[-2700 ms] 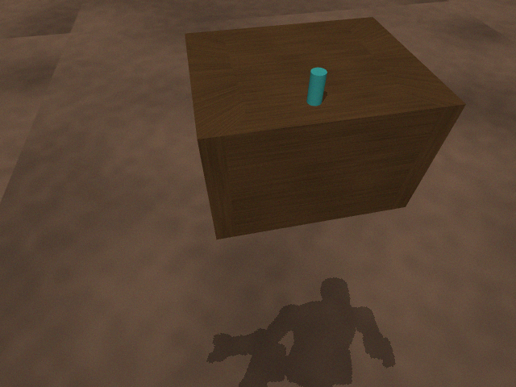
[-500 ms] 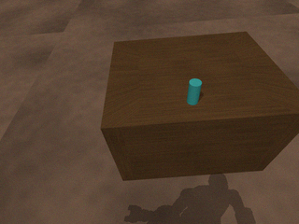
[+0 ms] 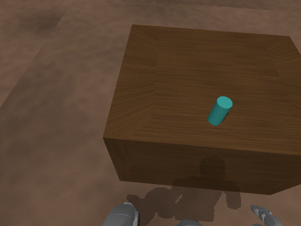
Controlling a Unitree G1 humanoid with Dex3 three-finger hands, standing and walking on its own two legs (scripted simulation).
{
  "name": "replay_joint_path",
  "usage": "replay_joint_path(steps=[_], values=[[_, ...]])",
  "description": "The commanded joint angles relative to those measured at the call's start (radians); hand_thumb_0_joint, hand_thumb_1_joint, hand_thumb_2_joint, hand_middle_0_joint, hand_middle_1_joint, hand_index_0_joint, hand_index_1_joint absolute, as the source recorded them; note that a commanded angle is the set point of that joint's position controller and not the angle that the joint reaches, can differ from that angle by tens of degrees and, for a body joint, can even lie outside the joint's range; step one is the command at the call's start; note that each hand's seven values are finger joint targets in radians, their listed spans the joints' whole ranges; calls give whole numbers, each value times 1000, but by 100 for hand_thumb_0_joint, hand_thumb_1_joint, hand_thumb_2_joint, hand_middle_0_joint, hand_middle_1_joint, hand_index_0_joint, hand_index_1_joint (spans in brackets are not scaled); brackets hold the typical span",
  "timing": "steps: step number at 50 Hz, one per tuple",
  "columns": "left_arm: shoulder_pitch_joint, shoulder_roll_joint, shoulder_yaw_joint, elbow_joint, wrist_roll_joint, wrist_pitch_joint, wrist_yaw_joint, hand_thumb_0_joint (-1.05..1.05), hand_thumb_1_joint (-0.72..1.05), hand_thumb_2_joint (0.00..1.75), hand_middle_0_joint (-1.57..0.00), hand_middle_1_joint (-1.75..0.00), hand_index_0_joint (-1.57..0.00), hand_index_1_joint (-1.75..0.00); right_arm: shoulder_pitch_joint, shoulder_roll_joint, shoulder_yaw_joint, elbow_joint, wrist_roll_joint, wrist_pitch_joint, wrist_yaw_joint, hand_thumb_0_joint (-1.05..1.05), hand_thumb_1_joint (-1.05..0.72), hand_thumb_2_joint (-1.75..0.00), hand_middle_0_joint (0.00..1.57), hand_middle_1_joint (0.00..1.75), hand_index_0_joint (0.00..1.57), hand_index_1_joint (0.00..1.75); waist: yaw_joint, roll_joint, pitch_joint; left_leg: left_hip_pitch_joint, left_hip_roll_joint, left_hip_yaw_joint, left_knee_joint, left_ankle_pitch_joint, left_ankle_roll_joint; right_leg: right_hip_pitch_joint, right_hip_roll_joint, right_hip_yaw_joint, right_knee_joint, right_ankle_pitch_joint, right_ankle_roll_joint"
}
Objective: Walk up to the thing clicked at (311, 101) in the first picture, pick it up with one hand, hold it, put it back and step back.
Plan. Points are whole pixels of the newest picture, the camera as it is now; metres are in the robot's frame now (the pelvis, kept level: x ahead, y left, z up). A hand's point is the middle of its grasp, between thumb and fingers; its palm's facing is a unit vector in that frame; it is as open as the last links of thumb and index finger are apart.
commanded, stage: walk up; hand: right
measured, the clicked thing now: (219, 111) +0.51 -0.22 -0.09
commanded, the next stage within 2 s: stand in 1.96 s
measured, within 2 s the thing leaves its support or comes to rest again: neither
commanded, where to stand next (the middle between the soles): +0.08 +0.01 m, yaw -3 degrees
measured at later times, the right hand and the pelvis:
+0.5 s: hand out of the picture +0.08 -0.27 -0.16, palm faces -0.01 +0.95 -0.33, open 7.4 cm; pelvis +0.01 +0.00 +0.00, yaw -2 degrees
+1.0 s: hand out of the picture +0.11 -0.26 -0.13, palm faces +0.01 +0.93 -0.36, open 7.4 cm; pelvis +0.03 +0.00 +0.02, yaw -2 degrees
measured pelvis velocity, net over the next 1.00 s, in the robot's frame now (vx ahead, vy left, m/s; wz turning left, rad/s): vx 0.03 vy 0.00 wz -0.03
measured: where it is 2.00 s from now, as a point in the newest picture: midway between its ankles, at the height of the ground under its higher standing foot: outside the picture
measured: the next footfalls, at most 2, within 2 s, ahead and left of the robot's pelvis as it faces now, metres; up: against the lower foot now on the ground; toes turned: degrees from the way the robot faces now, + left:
right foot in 0.24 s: +0.09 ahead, -0.13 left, +0.00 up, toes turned -3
left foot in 0.52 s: +0.05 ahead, +0.15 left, +0.00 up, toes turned -3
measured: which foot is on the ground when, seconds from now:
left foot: down 0.00-0.28, up 0.30-0.50, down 0.52-1.00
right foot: up 0.00-0.22, down 0.24-1.00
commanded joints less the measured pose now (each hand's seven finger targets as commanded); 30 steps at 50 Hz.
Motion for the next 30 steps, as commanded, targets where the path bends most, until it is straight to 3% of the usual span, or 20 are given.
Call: replay_joint_path(steps=[1, 2, 3, 7, 9, 11, 12, 13, 14, 15, 16, 18, 19, 23, 25, 26, 27, 28, 29, 30], values=[[113, 230, 55, -48, -9, -9, 11, 0, 90, 90, -20, -30, -20, -30, 78, -255, -72, -76, 20, 0, -38, 0, -90, -90, 20, 30, 20, 30, -45, 127, -194, 213, 304, -348, -310, 141, 211, -201, -9, 137, 196, -19, -25], [122, 219, 57, -38, -8, -8, 6, 0, 90, 90, -20, -30, -20, -30, 51, -237, -60, -78, 13, -2, -40, 0, -90, -90, 20, 30, 20, 30, -36, 144, -164, 159, 264, -265, -303, 137, 180, -179, -22, 124, 133, 14, -28], [136, 209, 55, -19, -7, -6, 3, 0, 90, 90, -20, -30, -20, -30, 28, -234, -54, -75, 12, -4, -39, 0, -90, -90, 20, 30, 20, 30, -22, 161, -143, 92, 234, -210, -306, 116, 169, -140, -26, 104, 93, 51, -23], [98, 181, 50, 6, -1, -15, 11, 0, 90, 90, -20, -30, -20, -30, 14, -231, -47, -72, -12, 9, -34, 0, -90, -90, 20, 30, 20, 30, -46, 194, -163, 115, 228, -181, -240, 189, 193, -103, -16, 49, -181, 88, 19], [108, 185, 57, 24, 3, -17, 20, 0, 90, 90, -20, -30, -20, -30, -7, -243, -51, -80, -11, 24, -28, 0, -90, -90, 20, 30, 20, 30, -38, 196, -187, 74, 241, -192, -196, 175, 196, -28, 7, 24, -243, 149, 22], [137, 193, 65, 48, 12, -22, 28, 0, 90, 90, -20, -30, -20, -30, -58, -233, -48, -90, -1, 44, -24, 0, -90, -90, 20, 30, 20, 30, 1, 154, -213, -2, 212, -168, -106, 42, 149, 88, 32, 12, -372, 291, 7], [143, 211, 72, 51, 20, -26, 33, 0, 90, 90, -20, -30, -20, -30, -75, -204, -39, -90, 7, 53, -24, 0, -90, -90, 20, 30, 20, 30, 23, 111, -220, -40, 186, -149, -46, -55, 108, 110, 13, 52, -415, 300, -6], [110, 264, 85, 34, 33, -32, 37, 0, 90, 90, -20, -30, -20, -30, -64, -159, -29, -91, 9, 60, -24, 0, -90, -90, 20, 30, 20, 30, 19, -53, -184, -107, 107, -92, 78, -168, 50, 65, -114, 250, -560, 185, -47], [31, 356, 101, -2, 45, -39, 37, 0, 90, 90, -20, -30, -20, -30, -49, -130, -21, -94, 7, 67, -24, 0, -90, -90, 20, 30, 20, 30, -10, -234, -119, -182, -18, -39, 242, -334, -20, -34, -343, 588, -711, 139, -140], [-42, 397, 106, -14, 43, -32, 41, 0, 90, 90, -20, -30, -20, -30, -66, -207, -49, -70, 0, 79, -35, 0, -90, -90, 20, 30, 20, 30, -1, -203, -80, -102, 19, -127, 396, -407, -27, -185, -435, 633, -716, 160, -263], [-70, 364, 105, -25, 39, -29, 40, 0, 90, 90, -20, -30, -20, -30, -33, -239, -62, -53, -2, 80, -34, 0, -90, -90, 20, 30, 20, 30, -24, -158, -58, -64, 48, -143, 422, -368, -29, -221, -406, 589, -680, 202, -274], [-93, 292, 84, -22, 36, -33, 40, 0, 90, 90, -20, -30, -20, -30, -6, -218, -63, -11, 9, 72, -26, 0, -90, -90, 20, 30, 20, 30, -42, -102, -86, -72, 20, -137, 415, -292, -28, -139, -276, 375, -589, 369, -209], [-88, 273, 82, -12, 36, -34, 38, 0, 90, 90, -20, -30, -20, -30, 14, -195, -56, 2, 13, 67, -25, 0, -90, -90, 20, 30, 20, 30, -41, -120, -125, -70, 13, -127, 386, -279, -31, -80, -239, 319, -569, 386, -184], [-94, 274, 79, -10, 49, -19, 19, 0, 90, 90, -20, -30, -20, -30, 14, -173, -36, 33, 13, 41, -24, 0, -90, -90, 20, 30, 20, 30, -10, -215, -208, 31, 8, -22, 64, -314, -52, 14, -168, 235, -505, 294, -150], [-114, 266, 72, -5, 31, 3, 10, 0, 90, 90, -20, -30, -20, -30, 76, -161, -34, 78, 3, 17, -34, 0, -90, -90, 20, 30, 20, 30, -43, -184, -234, 157, -31, 32, -195, -157, -61, 7, -136, 180, -375, 341, -125], [-102, 227, 59, -6, 21, 9, 7, 0, 90, 90, -20, -30, -20, -30, 97, -181, -41, 98, -6, 6, -45, 0, -90, -90, 20, 30, 20, 30, -50, -125, -265, 257, -5, -20, -257, -63, -51, -35, -122, 155, -281, 400, -90], [-97, 167, 40, -11, 11, 15, 6, 0, 90, 90, -20, -30, -20, -30, 92, -223, -49, 98, -20, -7, -55, 0, -90, -90, 20, 30, 20, 30, -51, -14, -262, 307, 126, -232, -305, -65, -2, -149, -77, 121, -162, 340, -41], [-89, 125, 27, -8, 2, 20, 3, 0, 90, 90, -20, -30, -20, -30, 17, -291, -54, 76, -25, -15, -56, 0, -90, -90, 20, 30, 20, 30, -11, 126, -207, 326, 293, -482, -328, -42, 71, -304, 22, 62, -154, 90, 11], [-128, 216, 50, 25, 11, 23, 13, 0, 90, 90, -20, -30, -20, -30, -15, -350, -62, 79, -5, -13, -52, 0, -90, -90, 20, 30, 20, 30, -42, 159, -172, 130, 370, -519, -320, -131, 176, -185, -26, 104, -143, -50, 8], [-113, 235, 53, 50, 11, 14, 7, 0, 90, 90, -20, -30, -20, -30, -90, -318, -53, 75, 1, -10, -50, 0, -90, -90, 20, 30, 20, 30, 0, 114, -137, 48, 321, -430, -274, -126, 175, -71, -37, 104, -215, 43, 1]])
